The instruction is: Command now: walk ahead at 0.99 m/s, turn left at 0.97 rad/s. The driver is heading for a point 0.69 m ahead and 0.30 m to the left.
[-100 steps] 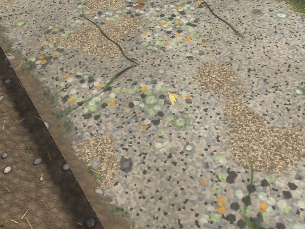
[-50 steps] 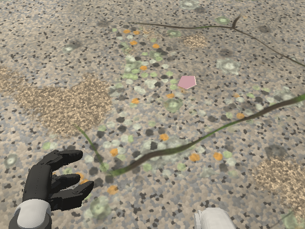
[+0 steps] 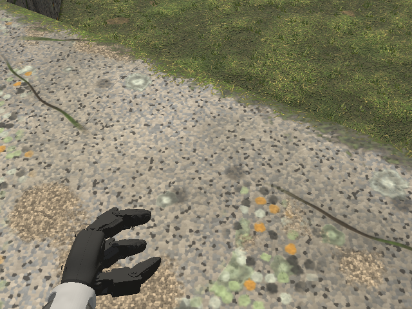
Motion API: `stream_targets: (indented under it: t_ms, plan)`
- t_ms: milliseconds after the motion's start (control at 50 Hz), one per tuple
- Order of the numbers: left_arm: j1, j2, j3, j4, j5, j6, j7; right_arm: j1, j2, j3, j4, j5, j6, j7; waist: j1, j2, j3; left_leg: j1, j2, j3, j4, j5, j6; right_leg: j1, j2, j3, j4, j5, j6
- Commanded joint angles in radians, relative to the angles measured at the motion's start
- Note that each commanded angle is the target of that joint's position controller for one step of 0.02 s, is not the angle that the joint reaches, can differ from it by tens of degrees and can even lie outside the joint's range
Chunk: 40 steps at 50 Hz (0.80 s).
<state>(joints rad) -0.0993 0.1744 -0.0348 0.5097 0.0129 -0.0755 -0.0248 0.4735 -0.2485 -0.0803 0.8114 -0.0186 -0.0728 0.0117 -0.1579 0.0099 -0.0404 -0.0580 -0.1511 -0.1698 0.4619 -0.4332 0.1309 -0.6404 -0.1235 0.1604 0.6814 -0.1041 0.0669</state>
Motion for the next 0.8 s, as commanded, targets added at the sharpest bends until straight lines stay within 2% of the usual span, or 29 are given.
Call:
stream_targets:
  t_ms: [20, 40, 60, 80, 100, 120, 140, 180, 220, 260, 280, 300, 320, 380, 420, 440, 480, 500, 520, 540, 560, 580, 600, 640, 660, 720, 740, 780, 800]
  plan:
    - [0.157, 0.162, 0.068, 0.009, -0.005, -0.015, 0.02, -0.049, -0.195, -0.053, -0.073, 0.003, -0.015, 0.015, 0.137, 0.016, -0.013, -0.245, 0.123, -0.217, 0.036, 0.42, 0.086, 0.475, 0.149, -0.149, -0.173, -0.023, -0.023]
    - [0.337, 0.212, 0.094, 0.047, 0.012, -0.025, 0.036, -0.082, -0.204, -0.056, -0.077, 0.007, -0.019, 0.021, 0.248, -0.016, -0.123, -0.298, 0.077, -0.149, 0.295, 0.485, 0.052, 0.689, 0.122, -0.136, -0.149, -0.082, -0.039]
    - [0.592, 0.315, 0.131, 0.071, 0.045, -0.027, 0.059, -0.163, -0.139, -0.038, -0.129, 0.022, -0.031, 0.016, 0.384, -0.104, -0.273, -0.479, 0.038, -0.066, 0.658, 0.322, 0.017, 0.944, -0.096, 0.088, -0.153, -0.414, -0.069]
    - [0.585, 0.405, 0.144, 0.071, 0.078, -0.022, 0.062, -0.142, -0.006, -0.001, -0.213, 0.057, -0.035, 0.012, 0.303, -0.373, -0.339, -0.726, -0.006, 0.035, 0.933, -0.088, -0.009, 1.021, -0.359, 0.66, -0.425, -0.679, -0.128]
    - [0.445, 0.345, 0.144, 0.071, 0.069, -0.014, 0.054, -0.138, -0.047, 0.006, -0.209, 0.039, -0.013, 0.001, 0.229, -0.34, -0.226, -0.867, 0.084, 0.073, 1.045, 0.019, 0.003, 0.923, -0.354, 0.752, -0.463, -0.827, -0.191]
    - [0.376, 0.235, 0.122, 0.062, 0.051, -0.01, 0.044, -0.199, -0.069, 0.003, -0.198, 0.01, 0.005, 0.005, 0.231, -0.209, -0.113, -0.893, 0.141, 0.109, 1.045, 0.094, 0.004, 0.815, -0.298, 0.539, -0.421, -0.747, -0.182]
    - [0.372, 0.186, 0.111, 0.089, 0.039, -0.009, 0.034, -0.231, -0.063, 0.006, -0.201, -0.007, 0.015, 0.021, 0.221, -0.136, -0.053, -0.866, 0.175, 0.111, 0.999, 0.13, 0.0, 0.716, -0.243, 0.354, -0.405, -0.557, -0.164]
    - [0.422, 0.147, 0.099, 0.169, 0.031, -0.017, 0.031, -0.285, -0.037, 0.013, -0.233, -0.022, 0.04, 0.057, 0.191, -0.148, 0.013, -0.84, 0.222, 0.09, 0.966, 0.14, -0.017, 0.605, -0.181, 0.138, -0.421, -0.34, -0.127]
    - [0.453, 0.115, 0.091, 0.224, 0.021, -0.036, 0.023, -0.33, -0.028, 0.023, -0.267, -0.024, 0.062, 0.071, 0.169, -0.142, 0.039, -0.872, 0.238, 0.086, 0.959, 0.186, -0.027, 0.586, -0.176, 0.032, -0.438, -0.179, -0.114]
    - [0.432, 0.139, 0.094, 0.247, 0.019, -0.054, 0.023, -0.376, -0.044, 0.031, -0.301, -0.026, 0.072, 0.074, 0.137, -0.12, 0.056, -0.85, 0.249, 0.088, 0.897, 0.279, -0.033, 0.533, -0.176, -0.087, -0.489, -0.055, -0.108]
    - [0.432, 0.128, 0.093, 0.266, 0.019, -0.054, 0.023, -0.403, -0.057, 0.03, -0.296, -0.023, 0.076, 0.072, 0.142, -0.08, 0.072, -0.823, 0.23, 0.12, 0.862, 0.315, -0.033, 0.518, -0.116, -0.199, -0.512, 0.005, -0.088]
    - [0.425, 0.178, 0.098, 0.265, 0.024, -0.065, 0.027, -0.413, -0.053, 0.039, -0.33, -0.022, 0.08, 0.076, 0.114, -0.147, 0.093, -0.804, 0.261, 0.12, 0.787, 0.361, -0.031, 0.486, -0.166, -0.198, -0.538, 0.026, -0.107]
    - [0.427, 0.177, 0.098, 0.279, 0.021, -0.069, 0.029, -0.447, -0.078, 0.037, -0.333, -0.022, 0.084, 0.079, 0.118, -0.097, 0.131, -0.807, 0.264, 0.152, 0.73, 0.387, -0.027, 0.5, -0.154, -0.249, -0.573, 0.06, -0.105]
    - [0.509, 0.224, 0.106, 0.322, 0.023, -0.06, 0.038, -0.557, -0.07, 0.053, -0.344, -0.021, 0.08, 0.097, 0.158, -0.036, 0.198, -0.714, 0.231, 0.28, 0.47, 0.397, 0.026, 0.584, -0.113, -0.397, -0.591, 0.288, -0.089]
    - [0.562, 0.27, 0.112, 0.329, 0.026, -0.047, 0.049, -0.553, -0.072, 0.054, -0.326, -0.013, 0.074, 0.094, 0.153, -0.066, 0.15, -0.566, 0.14, 0.385, 0.381, 0.346, 0.064, 0.668, -0.106, -0.451, -0.463, 0.853, -0.068]
    - [0.574, 0.304, 0.119, 0.328, 0.028, -0.034, 0.057, -0.506, -0.086, 0.049, -0.312, -0.011, 0.073, 0.086, 0.118, -0.103, 0.106, -0.504, 0.103, 0.4, 0.361, 0.298, 0.079, 0.719, -0.125, -0.453, -0.359, 1.074, -0.063]
    - [0.524, 0.369, 0.139, 0.299, 0.032, -0.001, 0.065, -0.209, -0.156, 0.014, -0.229, -0.005, 0.065, 0.065, -0.033, -0.14, -0.051, -0.181, 0.04, 0.367, 0.313, 0.199, 0.12, 0.687, -0.171, -0.422, 0.035, 1.252, -0.087]
    - [0.497, 0.367, 0.141, 0.278, 0.033, 0.008, 0.057, -0.004, -0.202, -0.019, -0.151, -0.006, 0.055, 0.043, -0.111, -0.096, -0.138, 0.125, 0.025, 0.288, 0.196, 0.21, 0.148, 0.511, -0.151, -0.408, 0.353, 1.045, -0.088]
    - [0.481, 0.275, 0.128, 0.258, 0.036, 0.008, 0.042, -0.071, -0.263, -0.054, -0.134, 0.027, 0.065, 0.016, -0.03, 0.111, -0.099, 0.318, 0.138, 0.076, 0.159, 0.127, 0.16, 0.174, 0.046, -0.394, 0.723, -0.026, -0.066]
    - [0.509, 0.219, 0.105, 0.116, 0.021, -0.013, 0.031, -0.157, -0.386, -0.066, -0.195, -0.008, 0.08, 0.018, 0.089, 0.247, -0.218, 0.529, 0.377, -0.514, -0.01, 0.098, 0.355, -0.21, 0.154, -0.255, 1.029, -0.376, -0.019]
    - [0.391, 0.263, 0.106, 0.086, 0.019, -0.042, 0.028, -0.058, -0.343, -0.067, -0.203, -0.011, 0.087, -0.001, 0.01, 0.046, -0.267, 0.509, 0.413, -0.602, -0.144, 0.055, 0.353, -0.266, 0.107, -0.093, 1.001, -0.27, -0.032]
    - [0.38, 0.242, 0.095, 0.093, 0.008, -0.053, 0.029, -0.07, -0.288, -0.055, -0.158, -0.006, 0.074, -0.013, 0.057, -0.018, -0.107, 0.344, 0.416, -0.546, -0.197, 0.092, 0.315, -0.263, 0.058, -0.096, 0.899, -0.228, -0.042]
    - [0.375, 0.227, 0.086, 0.102, 0.019, -0.048, 0.031, -0.096, -0.235, -0.039, -0.137, -0.004, 0.053, -0.02, 0.118, -0.094, -0.008, 0.157, 0.375, -0.443, -0.205, 0.158, 0.266, -0.19, 0.008, -0.099, 0.775, -0.207, -0.043]
    - [0.433, 0.199, 0.076, 0.134, 0.056, -0.006, 0.024, -0.18, -0.173, -0.009, -0.144, -0.004, 0.017, -0.03, 0.205, -0.102, 0.049, -0.089, 0.287, -0.284, -0.214, 0.226, 0.228, -0.046, -0.032, -0.095, 0.659, -0.23, -0.035]
    - [0.431, 0.191, 0.074, 0.137, 0.061, 0.014, 0.018, -0.171, -0.146, 0.003, -0.133, 0.003, 0.002, -0.026, 0.216, -0.087, 0.062, -0.167, 0.26, -0.246, -0.231, 0.233, 0.223, -0.015, -0.043, -0.099, 0.6, -0.249, -0.027]
    - [0.25, 0.154, 0.055, 0.073, 0.046, 0.025, 0.003, -0.113, -0.141, 0.008, -0.093, 0.009, -0.027, -0.011, 0.175, -0.037, 0.153, -0.262, 0.202, -0.136, -0.321, 0.306, 0.196, -0.041, -0.056, -0.156, 0.336, -0.096, -0.023]
    - [0.199, 0.142, 0.048, 0.06, 0.038, 0.018, -0.002, -0.108, -0.135, 0.01, -0.084, 0.011, -0.032, -0.008, 0.164, -0.038, 0.183, -0.273, 0.178, -0.086, -0.315, 0.497, 0.172, -0.01, -0.044, -0.173, 0.222, 0.01, -0.031]
    - [0.165, 0.109, 0.036, 0.07, 0.03, 0.002, -0.012, -0.063, -0.134, 0.011, -0.052, 0.032, -0.038, 0.0, 0.131, -0.051, 0.161, -0.256, 0.144, 0.012, -0.27, 0.834, 0.106, 0.134, 0.023, -0.228, 0.022, 0.245, -0.064]
    - [0.149, 0.102, 0.034, 0.074, 0.023, -0.004, -0.013, -0.023, -0.142, 0.011, -0.03, 0.044, -0.042, 0.001, 0.106, -0.033, 0.135, -0.218, 0.161, 0.008, -0.268, 0.903, 0.083, 0.19, 0.059, -0.244, -0.031, 0.349, -0.081]
